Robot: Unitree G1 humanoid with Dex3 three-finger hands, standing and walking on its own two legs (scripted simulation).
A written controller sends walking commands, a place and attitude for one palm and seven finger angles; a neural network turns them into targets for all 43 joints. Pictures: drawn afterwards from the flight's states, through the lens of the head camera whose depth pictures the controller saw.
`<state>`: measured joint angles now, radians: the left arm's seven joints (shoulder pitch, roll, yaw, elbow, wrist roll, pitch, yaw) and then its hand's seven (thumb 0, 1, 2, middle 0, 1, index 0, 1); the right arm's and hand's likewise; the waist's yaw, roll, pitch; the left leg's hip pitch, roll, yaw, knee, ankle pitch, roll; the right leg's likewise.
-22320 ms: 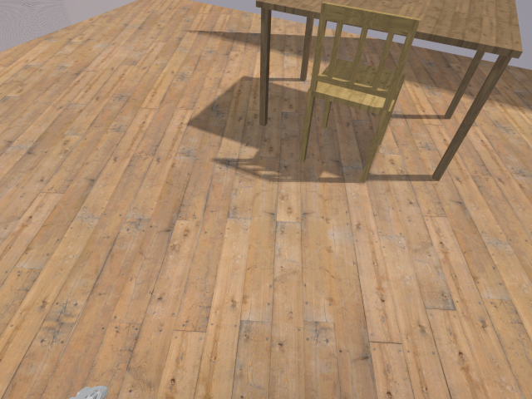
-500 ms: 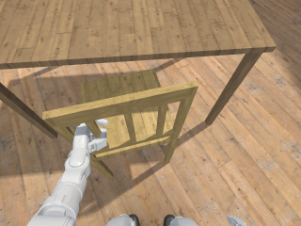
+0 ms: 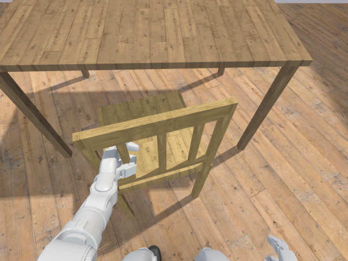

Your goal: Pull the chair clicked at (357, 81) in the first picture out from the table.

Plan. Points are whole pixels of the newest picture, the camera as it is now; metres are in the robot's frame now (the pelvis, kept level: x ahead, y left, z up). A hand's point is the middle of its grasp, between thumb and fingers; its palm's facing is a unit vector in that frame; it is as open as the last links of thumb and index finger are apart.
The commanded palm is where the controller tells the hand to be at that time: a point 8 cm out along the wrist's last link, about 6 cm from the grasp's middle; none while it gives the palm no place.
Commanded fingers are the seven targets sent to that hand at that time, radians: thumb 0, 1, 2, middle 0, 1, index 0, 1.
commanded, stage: step backward, pulling the chair out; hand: left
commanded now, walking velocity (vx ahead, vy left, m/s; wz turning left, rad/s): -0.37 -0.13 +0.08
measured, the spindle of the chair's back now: (162, 152) +0.41 +0.04 -0.10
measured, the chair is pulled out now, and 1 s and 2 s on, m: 0.13 0.26 0.45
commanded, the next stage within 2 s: none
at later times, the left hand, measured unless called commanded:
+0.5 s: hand (135, 185) +0.30 +0.10 -0.06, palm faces +0.07 -0.99 -0.14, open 5.2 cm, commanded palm +0.27 +0.15 -0.06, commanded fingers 0.00 0.90 0.90 -0.50 -1.45 -0.50 -1.45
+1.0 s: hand (130, 222) +0.21 +0.10 -0.06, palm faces +0.05 -0.99 -0.14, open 5.6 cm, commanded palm +0.19 +0.15 -0.06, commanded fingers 0.00 0.90 0.90 -0.50 -1.45 -0.50 -1.45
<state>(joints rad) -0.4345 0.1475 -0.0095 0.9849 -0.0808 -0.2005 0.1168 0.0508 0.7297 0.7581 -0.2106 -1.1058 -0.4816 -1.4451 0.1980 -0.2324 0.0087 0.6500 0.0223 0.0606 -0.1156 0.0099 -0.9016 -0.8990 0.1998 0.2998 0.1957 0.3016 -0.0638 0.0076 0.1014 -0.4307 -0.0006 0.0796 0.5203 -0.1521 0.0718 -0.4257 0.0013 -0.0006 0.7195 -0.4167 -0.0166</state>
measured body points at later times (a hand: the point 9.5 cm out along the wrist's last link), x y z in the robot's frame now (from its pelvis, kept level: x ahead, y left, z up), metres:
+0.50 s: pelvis -0.06 -0.02 +0.00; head +0.02 -0.03 +0.44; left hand +0.29 +0.15 -0.05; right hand +0.03 -0.33 -0.12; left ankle -0.05 +0.10 -0.73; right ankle -0.06 -0.18 -0.73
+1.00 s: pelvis -0.14 -0.02 +0.00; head -0.06 -0.02 +0.44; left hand +0.20 +0.16 -0.05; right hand -0.04 -0.28 -0.14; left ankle -0.12 +0.10 -0.73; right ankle -0.11 -0.17 -0.73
